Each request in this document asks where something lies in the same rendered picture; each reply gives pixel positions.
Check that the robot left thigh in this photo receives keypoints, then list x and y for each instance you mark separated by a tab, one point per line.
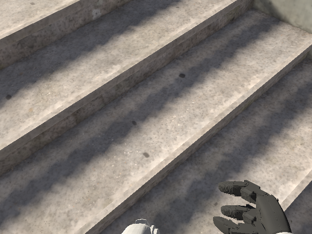
141	228

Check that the robot left shin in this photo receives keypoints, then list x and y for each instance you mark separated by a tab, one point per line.
142	221

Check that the right robot hand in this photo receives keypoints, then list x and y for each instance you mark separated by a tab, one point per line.
267	217

